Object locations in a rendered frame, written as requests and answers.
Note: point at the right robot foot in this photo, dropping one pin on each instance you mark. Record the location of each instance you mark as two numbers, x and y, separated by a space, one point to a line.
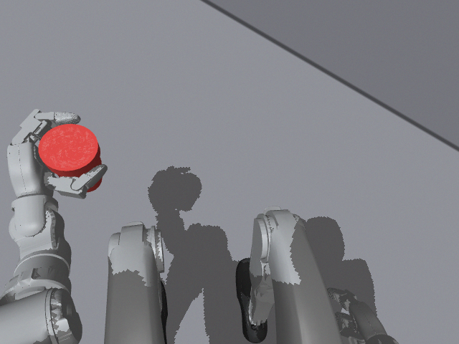
253 333

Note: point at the left robot arm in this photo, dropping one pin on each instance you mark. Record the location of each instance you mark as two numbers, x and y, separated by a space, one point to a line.
36 306

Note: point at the right robot hand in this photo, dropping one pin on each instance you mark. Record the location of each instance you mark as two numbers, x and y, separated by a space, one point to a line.
361 324

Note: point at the left robot hand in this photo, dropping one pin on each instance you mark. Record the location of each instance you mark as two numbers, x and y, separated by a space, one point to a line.
28 173

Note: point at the cup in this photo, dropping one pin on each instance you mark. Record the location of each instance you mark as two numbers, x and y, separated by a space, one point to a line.
70 150

